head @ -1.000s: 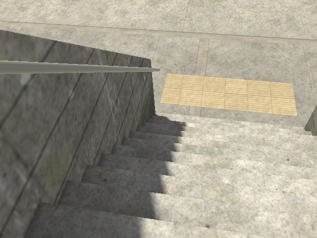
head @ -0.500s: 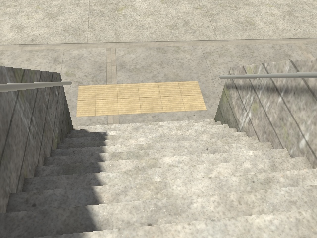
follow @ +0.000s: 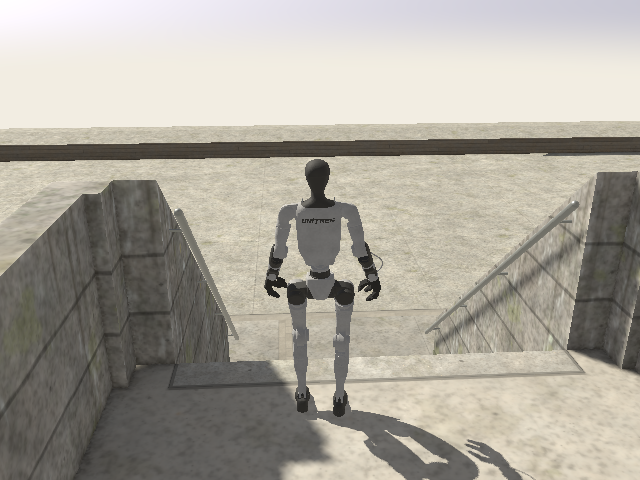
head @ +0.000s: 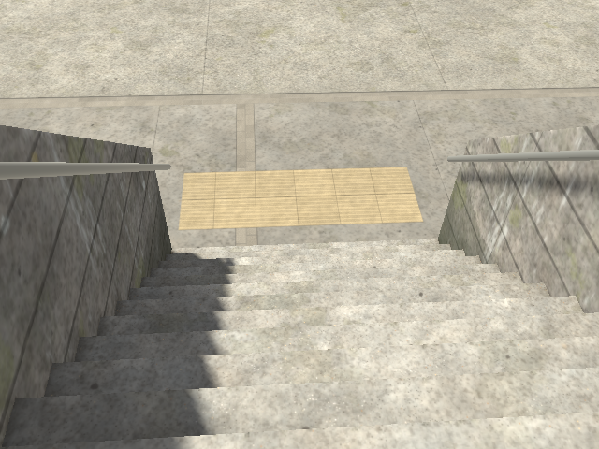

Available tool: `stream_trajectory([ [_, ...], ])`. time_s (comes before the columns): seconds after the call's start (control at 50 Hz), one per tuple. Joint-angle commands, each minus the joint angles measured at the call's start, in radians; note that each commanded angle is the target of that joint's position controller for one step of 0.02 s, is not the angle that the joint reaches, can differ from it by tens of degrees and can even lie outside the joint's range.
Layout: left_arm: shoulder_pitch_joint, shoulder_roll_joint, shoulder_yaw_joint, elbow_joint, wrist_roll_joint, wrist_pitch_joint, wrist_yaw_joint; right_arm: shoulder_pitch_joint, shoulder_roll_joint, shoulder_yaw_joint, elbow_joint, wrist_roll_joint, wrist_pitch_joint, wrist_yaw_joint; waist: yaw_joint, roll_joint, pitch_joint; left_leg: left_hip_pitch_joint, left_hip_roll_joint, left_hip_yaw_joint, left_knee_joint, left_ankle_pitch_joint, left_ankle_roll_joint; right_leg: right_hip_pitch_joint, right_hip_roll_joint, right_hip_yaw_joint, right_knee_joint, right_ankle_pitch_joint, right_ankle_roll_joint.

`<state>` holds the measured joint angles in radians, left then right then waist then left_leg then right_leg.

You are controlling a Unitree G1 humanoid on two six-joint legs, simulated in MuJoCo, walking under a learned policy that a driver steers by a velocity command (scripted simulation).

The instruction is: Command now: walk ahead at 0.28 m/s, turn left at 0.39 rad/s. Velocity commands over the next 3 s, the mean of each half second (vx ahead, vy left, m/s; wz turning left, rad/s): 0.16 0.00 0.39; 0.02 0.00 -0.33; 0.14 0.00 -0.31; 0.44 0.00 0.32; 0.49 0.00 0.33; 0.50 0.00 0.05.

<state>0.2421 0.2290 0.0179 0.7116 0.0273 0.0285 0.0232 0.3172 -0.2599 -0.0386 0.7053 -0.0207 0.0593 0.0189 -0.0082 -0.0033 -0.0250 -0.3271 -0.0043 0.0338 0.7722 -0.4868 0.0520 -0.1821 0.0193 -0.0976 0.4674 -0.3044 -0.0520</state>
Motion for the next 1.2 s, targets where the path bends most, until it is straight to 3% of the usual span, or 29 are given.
stream_trajectory([
  [0.02,-0.054,0.169,0.059,-0.063,-0.004,-0.025,-0.002,-0.010,-0.057,-0.018,-0.086,0.008,-0.034,0.008,-0.020,-0.090,0.064,0.025,-0.003,0.024,-0.151,0.063,0.052,-0.061,-0.274,0.245,-0.226,-0.189,-0.143],
  [0.06,-0.095,0.134,0.054,-0.070,-0.003,-0.022,-0.001,0.187,-0.074,-0.031,-0.006,-0.001,-0.046,0.006,-0.104,-0.008,0.037,0.356,-0.048,-0.002,-0.319,0.115,0.074,-0.289,-0.163,0.094,0.013,-0.251,-0.073],
  [0.08,-0.116,0.056,0.030,-0.102,0.014,-0.024,-0.005,0.279,-0.160,-0.052,0.000,-0.009,-0.058,-0.005,-0.135,0.238,0.023,0.451,0.200,-0.396,-0.492,-0.099,0.117,-0.460,-0.056,-0.048,0.383,-0.264,-0.006],
  [0.1,-0.172,0.079,0.030,-0.161,0.014,-0.026,-0.007,0.259,-0.250,-0.070,-0.040,0.007,-0.059,-0.014,-0.119,0.308,0.084,0.424,0.360,-0.775,-0.604,-0.015,0.230,-0.704,0.058,0.039,0.511,-0.321,0.020],
  [0.12,-0.157,0.127,0.041,-0.144,0.010,-0.031,-0.007,0.216,-0.203,-0.061,-0.050,0.005,-0.055,-0.025,-0.088,0.154,0.123,0.394,0.358,-0.689,-0.566,0.163,0.270,-0.704,-0.019,0.120,0.618,-0.262,0.029],
  [0.16,-0.107,0.139,0.044,-0.110,-0.001,-0.042,-0.015,0.113,-0.165,-0.047,-0.071,0.008,-0.060,-0.033,-0.005,0.054,0.100,0.323,0.250,-0.467,-0.490,0.574,0.222,-0.611,-0.053,0.129,0.635,-0.113,0.057],
  [0.22,-0.033,0.135,0.044,-0.062,0.006,-0.016,-0.013,0.071,-0.152,-0.039,-0.066,0.024,-0.070,-0.036,0.033,0.070,0.012,0.284,0.152,-0.278,-0.412,1.111,0.161,-0.467,-0.033,0.097,0.654,0.012,0.094],
  [0.32,-0.082,0.126,0.037,-0.072,-0.008,0.017,-0.004,0.146,-0.142,-0.034,-0.032,0.031,-0.055,-0.051,-0.003,0.078,0.009,0.319,0.127,-0.268,-0.364,1.180,0.123,-0.512,-0.030,0.094,0.573,0.089,0.098],
  [0.42,-0.178,0.095,0.019,-0.097,-0.006,0.014,-0.017,0.171,-0.130,-0.024,-0.013,0.021,-0.037,-0.064,-0.054,0.087,0.028,0.318,0.117,-0.290,-0.312,1.178,0.098,-0.469,-0.014,0.075,0.397,0.123,0.068],
  [0.46,-0.144,0.082,0.009,-0.081,-0.011,0.004,-0.020,0.134,-0.113,-0.014,-0.014,0.011,-0.033,-0.065,-0.042,0.093,0.022,0.288,0.121,-0.273,-0.308,1.181,0.092,-0.387,-0.014,0.070,0.331,0.103,0.050],
  [0.5,-0.091,0.069,0.002,-0.053,-0.015,-0.005,-0.018,0.095,-0.085,0.002,-0.007,0.007,-0.039,-0.065,-0.023,0.100,0.020,0.216,0.110,-0.249,-0.299,1.154,0.069,-0.230,-0.001,0.059,0.240,0.085,0.021],
  [0.54,0.030,0.076,0.005,-0.012,-0.015,-0.015,-0.010,0.040,-0.100,0.004,-0.006,0.020,-0.047,-0.069,0.047,0.083,0.007,0.179,0.094,-0.234,-0.217,1.133,0.027,-0.042,0.009,0.074,0.040,0.161,-0.015],
  [0.56,0.127,0.110,0.011,0.001,-0.016,-0.027,-0.003,0.017,-0.111,0.005,-0.020,0.021,-0.053,-0.066,0.093,0.031,-0.066,0.108,0.062,-0.211,-0.096,0.935,-0.012,0.149,-0.088,0.230,-0.041,0.420,-0.054],
  [0.58,0.141,0.197,0.024,-0.016,-0.018,-0.029,0.001,0.114,-0.093,0.002,-0.028,0.037,-0.046,-0.058,0.046,-0.171,-0.172,-0.021,-0.071,-0.134,0.170,0.302,-0.064,0.296,-0.325,0.546,-0.016,0.691,-0.216],
  [0.6,0.098,0.175,0.025,-0.022,-0.041,-0.018,-0.008,0.103,-0.137,-0.011,-0.017,0.016,-0.020,-0.059,0.040,-0.239,-0.182,-0.076,-0.124,-0.088,0.272,-0.134,-0.054,0.193,-0.370,0.698,-0.092,0.620,-0.309],
  [0.62,0.040,0.148,0.020,-0.040,-0.045,-0.018,-0.017,0.042,-0.151,-0.016,-0.024,-0.008,-0.007,-0.059,0.016,-0.171,-0.075,-0.150,-0.092,-0.118,0.346,-0.129,-0.052,0.103,-0.332,0.690,-0.133,0.403,-0.299],
  [0.64,-0.001,0.132,0.021,-0.054,-0.035,-0.014,-0.019,-0.006,-0.141,-0.015,-0.025,-0.013,-0.005,-0.056,0.008,-0.111,-0.024,-0.178,-0.074,-0.115,0.372,-0.076,-0.052,0.032,-0.293,0.637,-0.163,0.250,-0.267],
  [0.68,-0.035,0.147,0.031,-0.067,-0.017,-0.005,-0.011,-0.056,-0.124,-0.012,-0.040,-0.001,0.003,-0.050,-0.011,-0.098,0.026,-0.160,-0.043,-0.094,0.307,0.011,-0.062,-0.092,-0.206,0.520,-0.220,0.116,-0.199],
  [0.74,-0.017,0.151,0.045,-0.079,-0.008,0.000,-0.014,-0.066,-0.091,-0.005,-0.043,0.003,0.010,-0.049,-0.007,-0.102,-0.019,-0.123,-0.055,-0.058,0.244,0.054,-0.078,-0.119,-0.140,0.451,-0.219,0.103,-0.175],
  [0.88,-0.014,0.181,0.078,-0.121,-0.005,0.026,-0.024,-0.140,-0.070,0.009,-0.087,0.004,0.008,-0.055,0.026,-0.143,-0.023,-0.047,-0.069,-0.045,0.017,0.089,-0.062,-0.187,-0.117,0.524,-0.229,-0.099,-0.155],
  [0.96,-0.053,0.193,0.092,-0.140,-0.028,0.038,-0.025,-0.029,-0.065,0.010,-0.073,0.006,-0.015,-0.061,-0.018,-0.149,-0.030,0.167,-0.080,-0.050,-0.307,0.179,0.001,-0.267,-0.081,0.580,-0.203,-0.184,-0.080],
  [0.98,-0.041,0.179,0.090,-0.142,-0.040,0.033,-0.019,0.005,-0.106,0.000,-0.069,-0.004,-0.024,-0.069,-0.029,-0.084,-0.019,0.259,-0.008,-0.120,-0.408,0.141,0.018,-0.353,-0.029,0.543,-0.133,-0.254,-0.025],
  [1.0,-0.031,0.114,0.079,-0.167,-0.055,0.029,-0.018,0.025,-0.213,-0.020,-0.089,-0.016,-0.032,-0.072,-0.029,0.161,-0.038,0.312,0.276,-0.454,-0.559,-0.072,0.086,-0.475,0.105,0.372,0.156,-0.301,0.026],
  [1.02,-0.074,0.147,0.091,-0.164,-0.024,0.021,-0.006,-0.040,-0.259,-0.034,-0.102,-0.023,-0.035,-0.065,-0.034,0.201,0.057,0.164,0.389,-0.592,-0.615,0.015,0.132,-0.573,0.185,0.254,0.378,-0.268,0.044],
  [1.04,-0.069,0.190,0.102,-0.144,-0.009,0.016,-0.009,-0.087,-0.203,-0.020,-0.113,-0.025,-0.044,-0.063,0.010,0.105,0.056,0.102,0.352,-0.504,-0.579,0.146,0.145,-0.497,0.120,0.289,0.495,-0.194,0.053],
  [1.06,-0.026,0.186,0.105,-0.117,-0.009,0.017,-0.019,-0.150,-0.151,-0.005,-0.123,-0.022,-0.051,-0.060,0.059,0.079,0.043,0.072,0.281,-0.389,-0.548,0.276,0.131,-0.445,0.117,0.266,0.592,-0.127,0.059],
  [1.1,0.058,0.188,0.107,-0.066,-0.011,0.035,-0.026,-0.217,-0.101,0.010,-0.155,-0.012,-0.057,-0.057,0.098,0.125,-0.014,0.098,0.201,-0.225,-0.498,0.475,0.115,-0.410,0.107,0.213,0.756,-0.073,0.084],
  [1.14,0.040,0.187,0.102,-0.064,-0.013,0.051,-0.024,-0.169,-0.084,0.015,-0.157,-0.010,-0.060,-0.052,0.066,0.125,-0.043,0.122,0.199,-0.172,-0.453,0.658,0.140,-0.398,0.102,0.198,0.831,-0.074,0.106],
  [1.2,-0.033,0.156,0.081,-0.079,-0.025,0.064,-0.025,-0.066,-0.102,0.004,-0.130,-0.002,-0.061,-0.054,0.011,0.121,-0.039,0.235,0.218,-0.176,-0.423,0.664,0.155,-0.441,0.096,0.215,0.732,-0.079,0.125],
])
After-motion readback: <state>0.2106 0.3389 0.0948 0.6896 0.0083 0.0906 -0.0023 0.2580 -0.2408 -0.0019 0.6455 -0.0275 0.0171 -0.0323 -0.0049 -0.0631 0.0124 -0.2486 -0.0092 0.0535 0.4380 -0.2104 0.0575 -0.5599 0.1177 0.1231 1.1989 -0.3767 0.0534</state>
